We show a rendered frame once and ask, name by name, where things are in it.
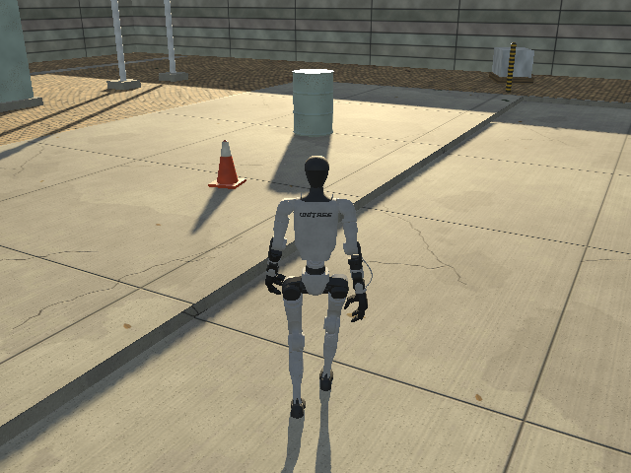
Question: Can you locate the robot left hand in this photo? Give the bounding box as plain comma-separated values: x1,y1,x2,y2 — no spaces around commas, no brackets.
265,273,286,295

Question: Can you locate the robot torso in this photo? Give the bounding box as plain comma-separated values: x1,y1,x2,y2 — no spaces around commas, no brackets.
293,193,339,296

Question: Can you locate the robot right hand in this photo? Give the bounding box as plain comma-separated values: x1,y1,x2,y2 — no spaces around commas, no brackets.
344,292,368,322

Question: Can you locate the humanoid robot head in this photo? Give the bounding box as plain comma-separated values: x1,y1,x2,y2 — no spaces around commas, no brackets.
300,156,333,202

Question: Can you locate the robot right forearm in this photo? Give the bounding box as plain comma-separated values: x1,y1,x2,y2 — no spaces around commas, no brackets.
348,241,367,294

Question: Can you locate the robot left upper arm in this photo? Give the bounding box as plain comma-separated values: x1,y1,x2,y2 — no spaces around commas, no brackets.
271,198,296,251

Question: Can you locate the robot left forearm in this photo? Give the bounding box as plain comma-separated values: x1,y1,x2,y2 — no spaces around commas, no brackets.
266,236,282,277

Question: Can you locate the robot right upper arm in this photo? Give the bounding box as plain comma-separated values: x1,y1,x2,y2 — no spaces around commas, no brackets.
336,198,358,255

